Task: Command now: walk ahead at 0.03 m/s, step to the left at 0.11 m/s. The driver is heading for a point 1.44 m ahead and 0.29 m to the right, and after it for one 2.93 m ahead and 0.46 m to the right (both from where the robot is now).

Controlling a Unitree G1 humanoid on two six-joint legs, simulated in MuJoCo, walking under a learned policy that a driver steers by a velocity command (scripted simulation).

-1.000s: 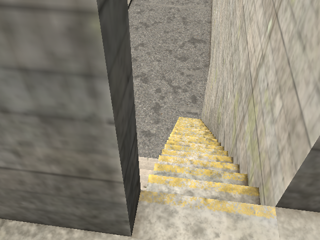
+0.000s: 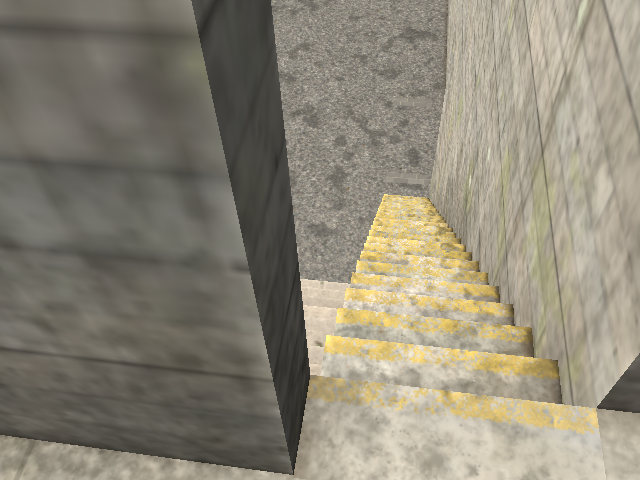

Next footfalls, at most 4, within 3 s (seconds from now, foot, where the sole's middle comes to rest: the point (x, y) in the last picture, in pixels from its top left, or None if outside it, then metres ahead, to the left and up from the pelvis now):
0.30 left None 0.07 0.16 -0.77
0.64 right None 0.02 0.00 -0.77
0.84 left None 0.06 0.25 -0.77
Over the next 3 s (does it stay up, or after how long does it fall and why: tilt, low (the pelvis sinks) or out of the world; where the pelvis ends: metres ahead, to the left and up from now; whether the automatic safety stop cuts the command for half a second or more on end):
stays up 0.01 0.14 0.01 its command is cut before an obstacle from the start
